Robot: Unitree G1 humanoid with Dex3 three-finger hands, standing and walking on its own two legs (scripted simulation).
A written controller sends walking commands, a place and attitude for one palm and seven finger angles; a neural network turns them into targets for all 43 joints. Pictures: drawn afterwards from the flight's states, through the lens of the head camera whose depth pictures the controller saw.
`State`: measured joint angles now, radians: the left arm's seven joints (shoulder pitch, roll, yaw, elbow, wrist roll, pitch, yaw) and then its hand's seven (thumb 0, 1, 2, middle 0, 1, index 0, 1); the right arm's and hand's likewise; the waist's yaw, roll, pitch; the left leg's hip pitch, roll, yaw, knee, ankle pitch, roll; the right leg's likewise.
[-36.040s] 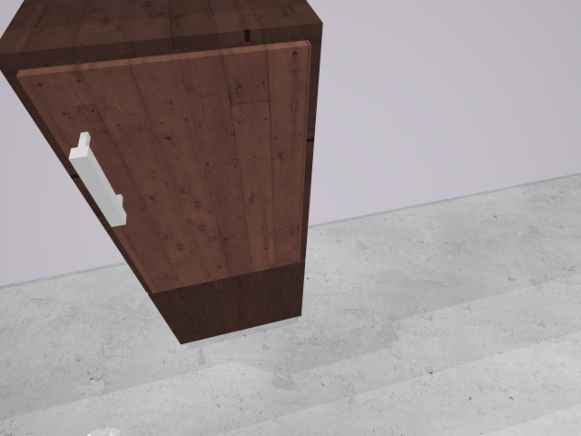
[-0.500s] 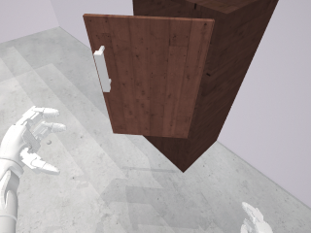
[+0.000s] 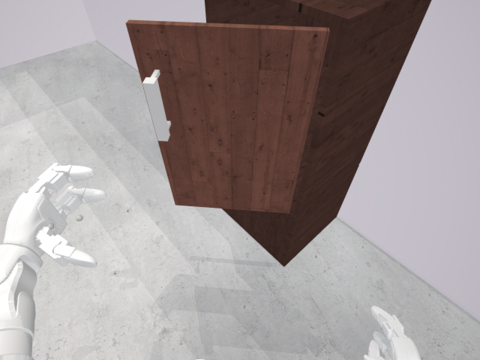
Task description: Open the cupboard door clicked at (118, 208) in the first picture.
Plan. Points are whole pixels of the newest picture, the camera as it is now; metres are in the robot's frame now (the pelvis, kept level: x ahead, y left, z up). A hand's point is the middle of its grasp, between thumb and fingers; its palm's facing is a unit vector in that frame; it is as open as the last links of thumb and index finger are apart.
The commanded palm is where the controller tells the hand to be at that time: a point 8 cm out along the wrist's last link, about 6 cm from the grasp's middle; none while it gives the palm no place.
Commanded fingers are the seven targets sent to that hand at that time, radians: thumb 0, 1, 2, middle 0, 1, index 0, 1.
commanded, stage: move the hooked fingers beside the handle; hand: left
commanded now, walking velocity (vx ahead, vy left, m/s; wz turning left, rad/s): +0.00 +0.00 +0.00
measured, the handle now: (160, 106) +0.62 +0.24 +0.09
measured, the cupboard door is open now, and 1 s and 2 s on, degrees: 43 43 43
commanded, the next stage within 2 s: none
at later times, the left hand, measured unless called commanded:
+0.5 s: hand (98, 172) +0.39 +0.29 +0.10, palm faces +0.00 -1.00 +0.01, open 14.0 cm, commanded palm +0.37 +0.34 +0.10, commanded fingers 0.00 -0.50 0.30 -0.30 -1.20 -0.30 -1.20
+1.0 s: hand (111, 140) +0.48 +0.30 +0.10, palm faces -0.01 -1.00 +0.01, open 14.0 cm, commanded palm +0.47 +0.34 +0.10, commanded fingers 0.00 -0.50 0.30 -0.30 -1.20 -0.30 -1.20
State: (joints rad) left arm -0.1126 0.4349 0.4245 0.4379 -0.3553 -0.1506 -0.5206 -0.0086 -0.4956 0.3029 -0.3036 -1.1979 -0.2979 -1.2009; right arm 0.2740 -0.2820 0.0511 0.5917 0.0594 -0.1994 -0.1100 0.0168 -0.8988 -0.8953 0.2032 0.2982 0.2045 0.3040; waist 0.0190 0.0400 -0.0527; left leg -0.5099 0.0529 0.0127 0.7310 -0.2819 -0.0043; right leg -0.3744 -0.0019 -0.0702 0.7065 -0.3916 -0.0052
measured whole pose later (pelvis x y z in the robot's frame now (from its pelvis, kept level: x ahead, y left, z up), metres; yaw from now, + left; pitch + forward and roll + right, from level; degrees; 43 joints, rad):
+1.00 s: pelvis +0.00 +0.02 -0.02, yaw -2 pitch +15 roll -3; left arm -0.87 0.74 0.49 1.23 -0.15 -0.27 -0.53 -0.01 -0.50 0.30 -0.30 -1.20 -0.30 -1.20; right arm 0.38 -0.31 0.05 0.63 0.03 -0.01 -0.09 0.01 -0.90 -0.89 0.20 0.30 0.21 0.30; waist -0.12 0.01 -0.07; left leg -0.82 0.07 0.02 0.89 -0.34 0.02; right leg -0.67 0.01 -0.05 0.83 -0.42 0.02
